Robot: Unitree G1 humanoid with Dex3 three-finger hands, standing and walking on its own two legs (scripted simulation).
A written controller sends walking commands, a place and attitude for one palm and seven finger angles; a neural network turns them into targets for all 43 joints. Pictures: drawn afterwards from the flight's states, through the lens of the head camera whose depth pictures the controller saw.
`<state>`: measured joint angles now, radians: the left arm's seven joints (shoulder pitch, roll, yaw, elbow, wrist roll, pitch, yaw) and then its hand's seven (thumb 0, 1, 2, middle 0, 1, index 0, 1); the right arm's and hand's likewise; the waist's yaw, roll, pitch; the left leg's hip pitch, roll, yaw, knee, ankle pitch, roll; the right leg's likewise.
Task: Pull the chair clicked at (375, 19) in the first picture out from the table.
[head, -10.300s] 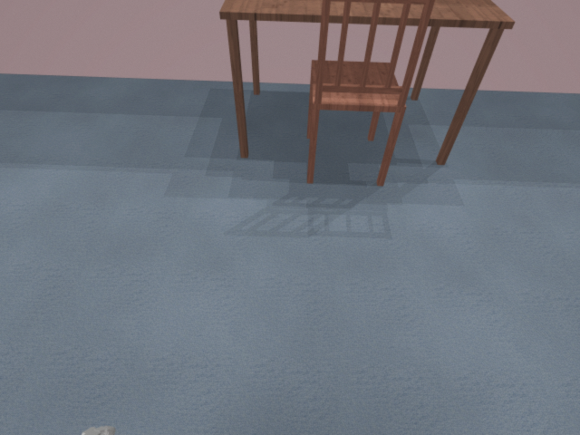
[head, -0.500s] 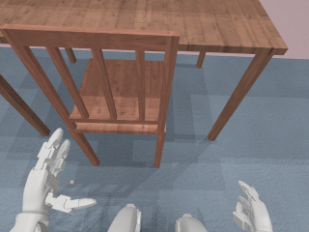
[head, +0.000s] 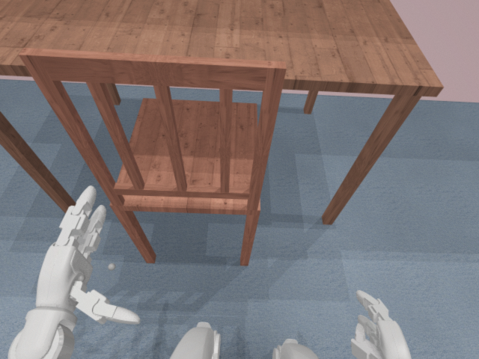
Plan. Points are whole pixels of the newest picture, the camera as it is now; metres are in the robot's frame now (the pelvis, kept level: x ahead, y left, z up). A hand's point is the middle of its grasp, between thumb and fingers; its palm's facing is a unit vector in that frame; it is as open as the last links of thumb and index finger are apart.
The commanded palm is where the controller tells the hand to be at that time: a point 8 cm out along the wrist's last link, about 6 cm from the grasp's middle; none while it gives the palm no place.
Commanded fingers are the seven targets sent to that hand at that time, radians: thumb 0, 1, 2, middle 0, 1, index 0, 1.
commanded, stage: raise the hand toward the chair's back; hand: left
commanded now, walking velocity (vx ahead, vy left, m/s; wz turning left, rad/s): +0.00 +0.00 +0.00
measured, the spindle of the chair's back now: (174, 146) +0.50 +0.17 +0.01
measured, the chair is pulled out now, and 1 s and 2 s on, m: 0.00 0.00 0.00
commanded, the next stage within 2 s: aim the fingers beside a spindle in 0.46 s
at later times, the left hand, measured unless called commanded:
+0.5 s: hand (128, 261) +0.25 +0.19 +0.04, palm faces +0.06 -1.00 -0.05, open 16.9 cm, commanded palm +0.23 +0.24 +0.05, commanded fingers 0.00 -0.50 0.30 -0.06 -0.08 -0.06 -0.08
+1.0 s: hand (144, 253) +0.27 +0.17 +0.03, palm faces +0.04 -1.00 -0.03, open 16.9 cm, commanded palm +0.25 +0.23 +0.03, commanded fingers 0.00 -0.50 0.30 -0.06 -0.08 -0.06 -0.08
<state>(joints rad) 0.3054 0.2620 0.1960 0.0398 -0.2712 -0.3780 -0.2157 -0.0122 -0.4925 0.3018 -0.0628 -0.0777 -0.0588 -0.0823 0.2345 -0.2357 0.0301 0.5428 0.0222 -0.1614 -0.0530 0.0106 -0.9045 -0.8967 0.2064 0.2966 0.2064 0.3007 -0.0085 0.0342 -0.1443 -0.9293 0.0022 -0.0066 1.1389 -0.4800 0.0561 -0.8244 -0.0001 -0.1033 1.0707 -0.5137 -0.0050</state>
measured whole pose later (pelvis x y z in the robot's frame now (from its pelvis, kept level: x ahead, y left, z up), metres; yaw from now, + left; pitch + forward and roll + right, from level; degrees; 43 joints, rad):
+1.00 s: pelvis +0.01 -0.02 -0.01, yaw +0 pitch +17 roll -3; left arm 0.20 0.23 0.19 0.17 -0.27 -0.43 -0.22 -0.01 -0.49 0.30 -0.06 -0.08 -0.06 -0.08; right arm 0.21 -0.25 0.01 0.57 0.02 -0.15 -0.04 0.01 -0.91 -0.90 0.20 0.30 0.20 0.30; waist -0.02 0.03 -0.16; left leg -0.97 0.02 -0.01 1.17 -0.50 0.02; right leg -0.88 0.02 -0.11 1.13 -0.55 -0.04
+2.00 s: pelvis +0.00 -0.02 -0.03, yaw -1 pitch +22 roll -3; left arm -0.14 0.19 0.13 0.45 -0.16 -0.49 -0.07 -0.01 -0.50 0.30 -0.06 -0.08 -0.06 -0.08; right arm 0.20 -0.25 0.00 0.59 0.00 -0.04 0.00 0.01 -0.91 -0.90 0.20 0.30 0.20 0.30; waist -0.04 0.03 -0.17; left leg -1.14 0.02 0.01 1.28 -0.53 0.04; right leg -1.06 0.01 -0.08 1.25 -0.58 -0.03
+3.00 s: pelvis +0.00 -0.02 -0.04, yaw -2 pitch +23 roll -2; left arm -0.28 0.23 0.18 0.56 -0.17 -0.47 -0.08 -0.01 -0.50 0.30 -0.06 -0.08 -0.06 -0.08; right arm 0.20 -0.25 0.01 0.60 0.00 -0.02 -0.01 0.01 -0.91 -0.90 0.20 0.30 0.20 0.30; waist -0.05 0.03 -0.17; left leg -1.16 0.03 0.01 1.29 -0.53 0.03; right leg -1.08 0.02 -0.09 1.26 -0.58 -0.04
